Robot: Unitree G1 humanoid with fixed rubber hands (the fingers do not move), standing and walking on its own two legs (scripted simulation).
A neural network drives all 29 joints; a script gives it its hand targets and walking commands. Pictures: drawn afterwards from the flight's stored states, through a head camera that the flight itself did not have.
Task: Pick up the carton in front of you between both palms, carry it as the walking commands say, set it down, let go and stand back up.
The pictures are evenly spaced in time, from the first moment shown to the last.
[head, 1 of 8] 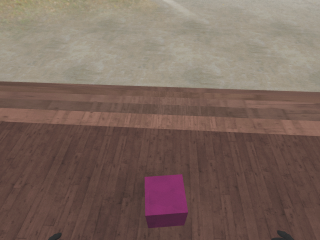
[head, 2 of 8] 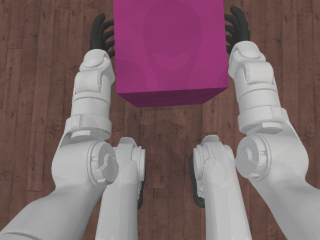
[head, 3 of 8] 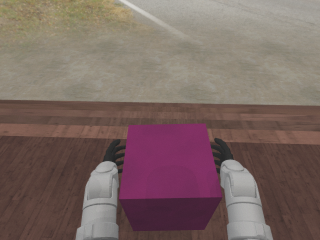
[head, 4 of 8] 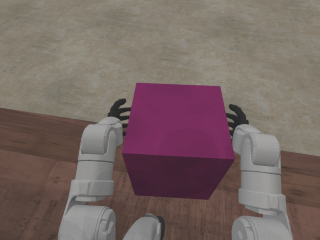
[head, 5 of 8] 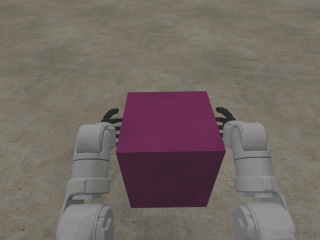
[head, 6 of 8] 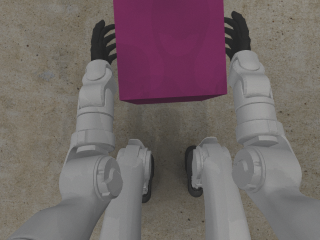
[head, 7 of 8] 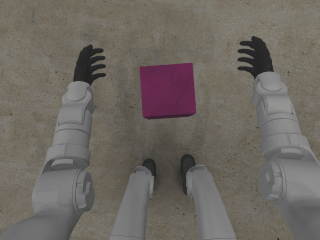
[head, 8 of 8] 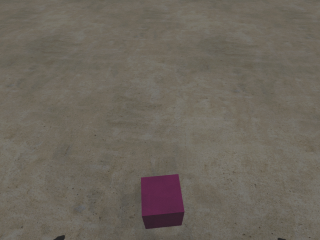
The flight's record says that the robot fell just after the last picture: no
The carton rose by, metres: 0.68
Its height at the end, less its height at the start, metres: -1.00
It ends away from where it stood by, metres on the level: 3.08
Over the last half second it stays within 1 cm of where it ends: yes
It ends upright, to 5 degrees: yes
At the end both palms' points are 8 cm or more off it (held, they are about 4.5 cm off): yes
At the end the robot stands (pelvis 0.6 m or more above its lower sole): yes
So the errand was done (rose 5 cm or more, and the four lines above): yes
